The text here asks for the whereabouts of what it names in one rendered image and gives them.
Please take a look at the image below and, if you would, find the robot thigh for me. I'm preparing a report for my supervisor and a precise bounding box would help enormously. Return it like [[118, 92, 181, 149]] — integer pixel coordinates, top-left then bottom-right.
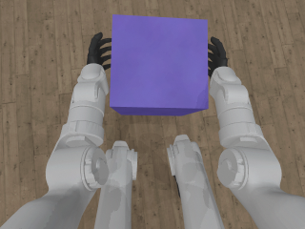
[[167, 139, 225, 229], [93, 146, 138, 229]]

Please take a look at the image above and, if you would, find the left robot upper arm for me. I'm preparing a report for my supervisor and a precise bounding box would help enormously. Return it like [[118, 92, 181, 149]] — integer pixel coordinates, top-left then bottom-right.
[[0, 145, 110, 229]]

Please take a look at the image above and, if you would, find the right robot hand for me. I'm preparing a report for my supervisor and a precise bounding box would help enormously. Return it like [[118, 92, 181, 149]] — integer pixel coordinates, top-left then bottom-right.
[[208, 36, 228, 79]]

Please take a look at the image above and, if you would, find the left robot forearm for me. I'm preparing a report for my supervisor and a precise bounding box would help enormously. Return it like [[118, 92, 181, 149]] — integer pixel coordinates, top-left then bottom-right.
[[46, 63, 110, 181]]

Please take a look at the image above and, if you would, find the robot left thigh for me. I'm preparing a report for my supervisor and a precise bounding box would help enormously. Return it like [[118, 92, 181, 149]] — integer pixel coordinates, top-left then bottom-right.
[[93, 146, 138, 229]]

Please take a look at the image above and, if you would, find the right robot forearm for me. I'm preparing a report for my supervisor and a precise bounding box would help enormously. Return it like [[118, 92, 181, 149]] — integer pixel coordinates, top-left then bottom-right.
[[209, 66, 282, 175]]

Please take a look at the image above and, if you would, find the left robot hand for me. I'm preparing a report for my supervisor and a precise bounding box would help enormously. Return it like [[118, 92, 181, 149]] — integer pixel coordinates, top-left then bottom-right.
[[87, 32, 112, 71]]

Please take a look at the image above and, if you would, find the right robot upper arm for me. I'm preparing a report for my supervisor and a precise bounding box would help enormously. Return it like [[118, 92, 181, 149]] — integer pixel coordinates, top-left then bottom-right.
[[216, 146, 305, 229]]

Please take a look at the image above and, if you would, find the robot right thigh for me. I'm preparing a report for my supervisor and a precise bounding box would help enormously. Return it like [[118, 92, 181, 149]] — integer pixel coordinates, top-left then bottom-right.
[[167, 139, 225, 229]]

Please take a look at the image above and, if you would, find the carton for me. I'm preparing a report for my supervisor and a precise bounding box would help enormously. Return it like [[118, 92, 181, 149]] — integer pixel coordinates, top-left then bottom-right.
[[110, 14, 209, 116]]

